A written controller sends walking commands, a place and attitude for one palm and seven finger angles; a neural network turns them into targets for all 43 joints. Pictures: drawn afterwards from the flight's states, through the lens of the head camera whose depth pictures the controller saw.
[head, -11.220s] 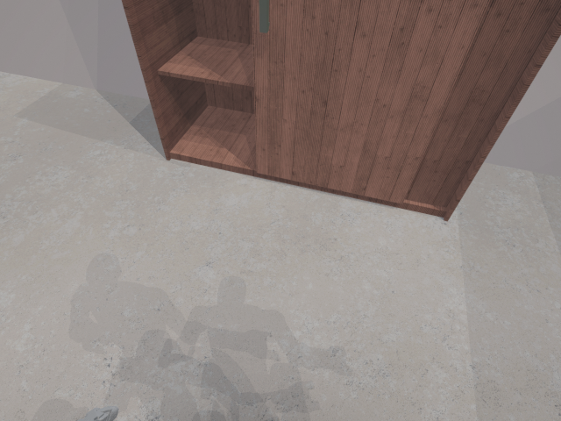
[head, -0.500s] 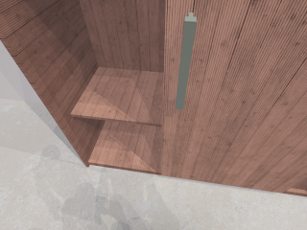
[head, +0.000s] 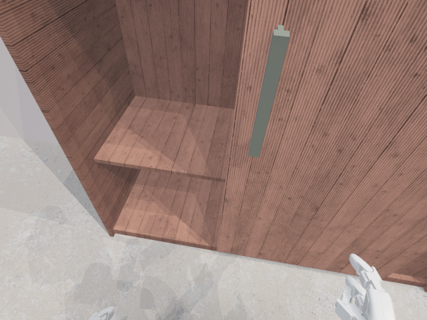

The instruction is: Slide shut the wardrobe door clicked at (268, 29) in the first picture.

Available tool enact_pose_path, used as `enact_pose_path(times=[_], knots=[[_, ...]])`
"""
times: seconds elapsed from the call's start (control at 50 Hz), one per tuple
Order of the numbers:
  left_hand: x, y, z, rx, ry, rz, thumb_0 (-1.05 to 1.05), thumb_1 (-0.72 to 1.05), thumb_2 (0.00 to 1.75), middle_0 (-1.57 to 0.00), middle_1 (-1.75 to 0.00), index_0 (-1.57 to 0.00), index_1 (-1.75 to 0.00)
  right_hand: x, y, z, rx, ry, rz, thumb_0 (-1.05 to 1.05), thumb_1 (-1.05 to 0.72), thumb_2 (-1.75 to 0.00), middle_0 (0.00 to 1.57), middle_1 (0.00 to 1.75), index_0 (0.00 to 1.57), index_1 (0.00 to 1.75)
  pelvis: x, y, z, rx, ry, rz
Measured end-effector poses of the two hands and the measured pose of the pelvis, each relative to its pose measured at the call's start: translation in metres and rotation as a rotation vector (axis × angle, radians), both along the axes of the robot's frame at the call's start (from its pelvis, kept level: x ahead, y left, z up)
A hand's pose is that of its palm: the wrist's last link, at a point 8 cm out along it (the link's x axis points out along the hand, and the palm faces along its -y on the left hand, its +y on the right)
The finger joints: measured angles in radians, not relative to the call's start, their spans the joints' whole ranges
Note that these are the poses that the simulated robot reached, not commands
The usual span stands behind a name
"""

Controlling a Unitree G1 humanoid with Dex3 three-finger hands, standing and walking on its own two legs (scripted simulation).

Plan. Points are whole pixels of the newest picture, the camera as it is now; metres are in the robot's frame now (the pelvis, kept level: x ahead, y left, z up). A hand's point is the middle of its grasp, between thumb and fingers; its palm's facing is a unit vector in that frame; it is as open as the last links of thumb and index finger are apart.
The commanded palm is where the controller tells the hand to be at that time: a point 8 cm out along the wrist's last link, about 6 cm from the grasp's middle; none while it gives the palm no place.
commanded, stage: raise the hand with hooked fingers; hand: right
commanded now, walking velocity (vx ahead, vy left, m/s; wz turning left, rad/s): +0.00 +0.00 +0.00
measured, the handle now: (265, 99) +0.53 -0.05 +0.16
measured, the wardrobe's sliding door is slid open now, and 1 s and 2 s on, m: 0.52 0.52 0.52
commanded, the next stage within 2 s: move the hooked fingers beside the handle in 1.92 s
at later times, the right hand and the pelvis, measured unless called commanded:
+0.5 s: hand (340, 294) +0.18 -0.18 +0.04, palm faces +0.11 +0.99 -0.11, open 10.1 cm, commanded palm +0.16 -0.25 +0.03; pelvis -0.01 +0.05 -0.05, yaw -3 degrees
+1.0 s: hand (376, 257) +0.23 -0.23 +0.08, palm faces +0.09 +0.99 -0.07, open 13.0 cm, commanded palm +0.20 -0.29 +0.10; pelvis +0.00 +0.01 -0.01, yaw -1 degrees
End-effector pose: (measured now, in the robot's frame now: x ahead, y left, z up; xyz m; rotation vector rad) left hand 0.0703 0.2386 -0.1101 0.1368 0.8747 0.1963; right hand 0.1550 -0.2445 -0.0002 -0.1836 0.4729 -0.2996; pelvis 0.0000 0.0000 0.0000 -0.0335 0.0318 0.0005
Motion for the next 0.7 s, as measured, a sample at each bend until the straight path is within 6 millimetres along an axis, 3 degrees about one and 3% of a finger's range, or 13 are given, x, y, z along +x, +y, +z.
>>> enact_pose_path(times=[0.04,0.08,0.14,0.18,0.24,0.28,0.32,0.38,0.46,0.5,0.56,0.62,0.7], knots=[[0.02,0.008,0.001,0.013,-0.088,-0.025,0.01,0.9,0.9,-0.2,-0.3,-0.2,-0.3,0.035,0.01,0.034,0.006,-0.228,0.065,0.04,-0.88,-0.86,0.2,0.36,0.2,0.35,-0.002,0.002,-0.006,0.016,0.016,-0.011],[0.04,0.018,0.004,0.029,-0.16,-0.033,0.01,0.9,0.9,-0.2,-0.3,-0.2,-0.3,0.055,0.023,0.052,0.057,-0.414,0.141,0.03,-0.83,-0.84,0.2,0.38,0.2,0.37,-0.004,0.007,-0.014,0.024,0.054,-0.002],[0.066,0.032,0.016,0.059,-0.244,-0.043,0.02,0.9,0.9,-0.2,-0.3,-0.2,-0.3,0.058,0.039,0.043,0.167,-0.555,0.26,0.02,-0.76,-0.82,0.21,0.42,0.21,0.41,-0.005,0.02,-0.028,0.023,0.095,0.013],[0.083,0.042,0.025,0.085,-0.285,-0.059,0.02,0.9,0.9,-0.2,-0.3,-0.2,-0.3,0.045,0.044,0.017,0.216,-0.497,0.286,0.01,-0.7,-0.8,0.21,0.45,0.22,0.44,-0.006,0.028,-0.034,0.024,0.103,0.012],[0.107,0.052,0.037,0.125,-0.326,-0.1,0.02,0.9,0.9,-0.2,-0.3,-0.2,-0.3,0.009,0.039,-0.025,0.25,-0.287,0.224,0.01,-0.63,-0.77,0.22,0.49,0.22,0.48,-0.005,0.036,-0.04,0.031,0.11,0.003],[0.122,0.055,0.042,0.147,-0.347,-0.128,0.02,0.9,0.9,-0.2,-0.3,-0.2,-0.3,-0.018,0.029,-0.036,0.217,-0.203,0.14,0.01,-0.58,-0.75,0.23,0.52,0.23,0.51,-0.004,0.041,-0.043,0.037,0.119,-0.004],[0.134,0.054,0.041,0.159,-0.355,-0.16,0.02,0.9,0.9,-0.2,-0.3,-0.2,-0.3,-0.037,0.016,-0.027,0.144,-0.226,0.057,0.02,-0.53,-0.73,0.23,0.55,0.23,0.54,-0.003,0.045,-0.045,0.046,0.13,-0.015],[0.144,0.047,0.03,0.144,-0.345,-0.206,0.01,0.9,0.9,-0.2,-0.3,-0.2,-0.3,-0.046,0.003,0.006,0.033,-0.4,0.0,0.02,-0.45,-0.7,0.23,0.59,0.24,0.59,-0.003,0.049,-0.049,0.064,0.139,-0.04],[0.141,0.032,0.006,0.086,-0.314,-0.24,0.01,0.9,0.9,-0.2,-0.3,-0.2,-0.3,-0.021,0.008,0.044,-0.013,-0.629,0.125,0.02,-0.36,-0.66,0.23,0.65,0.23,0.65,-0.008,0.051,-0.055,0.083,0.145,-0.06],[0.132,0.026,-0.004,0.051,-0.283,-0.226,0.01,0.9,0.9,-0.2,-0.3,-0.2,-0.3,0.002,0.015,0.046,0.021,-0.623,0.238,0.01,-0.31,-0.64,0.23,0.68,0.24,0.68,-0.009,0.052,-0.054,0.081,0.146,-0.055],[0.112,0.022,-0.011,0.011,-0.226,-0.177,0.02,0.9,0.9,-0.2,-0.3,-0.2,-0.3,0.035,0.02,0.034,0.116,-0.464,0.345,0.01,-0.24,-0.61,0.24,0.73,0.25,0.72,-0.008,0.052,-0.048,0.069,0.137,-0.043],[0.092,0.025,-0.008,0.0,-0.183,-0.115,0.02,0.9,0.9,-0.2,-0.3,-0.2,-0.3,0.052,0.012,0.03,0.167,-0.343,0.311,0.01,-0.17,-0.58,0.25,0.77,0.26,0.77,-0.001,0.05,-0.038,0.054,0.127,-0.021],[0.071,0.034,0.001,0.019,-0.153,-0.047,0.02,0.9,0.9,-0.2,-0.3,-0.2,-0.3,0.052,-0.007,0.055,0.126,-0.413,0.173,0.01,-0.08,-0.54,0.26,0.83,0.26,0.83,0.009,0.043,-0.027,0.047,0.116,0.003]])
